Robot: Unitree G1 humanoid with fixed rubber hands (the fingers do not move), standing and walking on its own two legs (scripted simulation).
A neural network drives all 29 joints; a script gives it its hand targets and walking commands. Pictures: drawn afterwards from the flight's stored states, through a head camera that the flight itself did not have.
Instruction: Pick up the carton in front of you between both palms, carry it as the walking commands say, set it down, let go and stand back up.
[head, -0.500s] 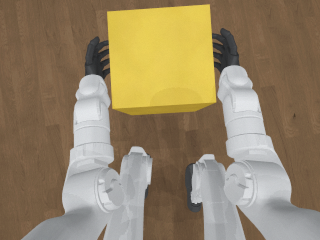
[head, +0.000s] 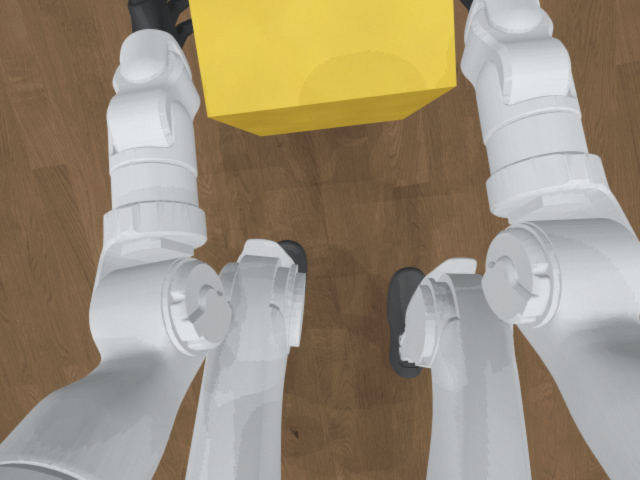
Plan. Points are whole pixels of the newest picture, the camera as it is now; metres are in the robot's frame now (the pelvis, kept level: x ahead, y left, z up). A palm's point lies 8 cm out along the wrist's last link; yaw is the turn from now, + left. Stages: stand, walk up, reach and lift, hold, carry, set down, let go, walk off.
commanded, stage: set down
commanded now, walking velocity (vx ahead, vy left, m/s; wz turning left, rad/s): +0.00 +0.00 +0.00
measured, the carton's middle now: (321, 24) +0.55 +0.08 -0.22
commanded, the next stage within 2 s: none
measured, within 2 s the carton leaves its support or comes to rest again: rests again in 0.62 s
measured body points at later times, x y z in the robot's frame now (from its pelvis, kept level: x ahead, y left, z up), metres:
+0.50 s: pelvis +0.01 +0.00 -0.05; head +0.38 +0.03 +0.18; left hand +0.53 +0.24 -0.22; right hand +0.60 -0.06 -0.23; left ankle +0.12 +0.12 -0.40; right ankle +0.09 -0.11 -0.40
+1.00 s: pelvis -0.01 -0.01 -0.07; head +0.37 +0.01 +0.16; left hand +0.53 +0.25 -0.24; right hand +0.59 -0.06 -0.24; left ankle +0.12 +0.12 -0.40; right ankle +0.09 -0.11 -0.40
